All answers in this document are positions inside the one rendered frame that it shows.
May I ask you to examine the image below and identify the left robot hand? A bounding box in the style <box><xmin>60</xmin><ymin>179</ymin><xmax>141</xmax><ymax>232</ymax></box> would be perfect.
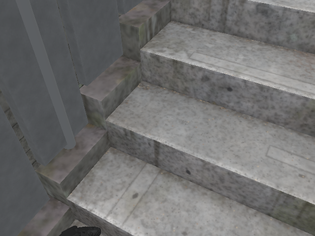
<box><xmin>59</xmin><ymin>225</ymin><xmax>101</xmax><ymax>236</ymax></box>

